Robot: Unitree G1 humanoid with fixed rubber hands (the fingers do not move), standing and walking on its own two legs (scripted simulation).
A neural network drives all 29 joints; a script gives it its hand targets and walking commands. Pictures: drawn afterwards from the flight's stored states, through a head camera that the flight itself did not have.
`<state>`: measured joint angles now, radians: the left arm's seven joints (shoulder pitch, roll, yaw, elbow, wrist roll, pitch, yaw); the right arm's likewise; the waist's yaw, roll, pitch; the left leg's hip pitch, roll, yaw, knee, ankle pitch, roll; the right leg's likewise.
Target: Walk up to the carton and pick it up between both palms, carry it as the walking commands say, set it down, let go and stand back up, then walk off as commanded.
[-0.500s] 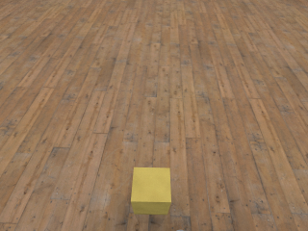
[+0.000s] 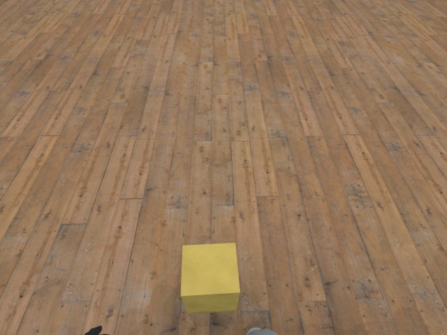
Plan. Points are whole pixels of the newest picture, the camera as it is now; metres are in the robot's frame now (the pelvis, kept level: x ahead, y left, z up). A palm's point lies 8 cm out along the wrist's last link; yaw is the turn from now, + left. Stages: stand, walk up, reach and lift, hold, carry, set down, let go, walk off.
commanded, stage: walk up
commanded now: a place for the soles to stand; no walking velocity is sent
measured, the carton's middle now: (210, 279) +0.41 +0.04 -0.62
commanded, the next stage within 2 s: reach and lift in 0.06 s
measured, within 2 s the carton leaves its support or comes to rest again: neither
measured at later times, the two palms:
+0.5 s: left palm (93, 334) +0.16 +0.25 -0.13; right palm (331, 308) +0.20 -0.22 -0.14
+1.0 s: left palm (119, 279) +0.27 +0.24 -0.17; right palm (307, 272) +0.28 -0.20 -0.18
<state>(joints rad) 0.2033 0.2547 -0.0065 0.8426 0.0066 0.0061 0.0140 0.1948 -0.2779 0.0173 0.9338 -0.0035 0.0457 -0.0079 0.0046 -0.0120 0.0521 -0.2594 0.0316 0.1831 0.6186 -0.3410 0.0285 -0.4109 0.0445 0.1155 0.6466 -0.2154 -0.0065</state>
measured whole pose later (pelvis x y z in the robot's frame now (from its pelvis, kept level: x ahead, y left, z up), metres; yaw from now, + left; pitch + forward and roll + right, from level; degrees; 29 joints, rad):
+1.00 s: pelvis -0.04 -0.01 -0.08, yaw +8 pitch +20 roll +0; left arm -0.44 0.22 0.10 0.71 -0.02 0.20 -0.01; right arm -0.32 -0.18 -0.16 0.61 0.06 0.20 -0.01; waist -0.04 0.02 0.02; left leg -1.05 0.00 0.02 1.16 -0.46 0.02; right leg -1.11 -0.02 -0.03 1.10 -0.33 -0.01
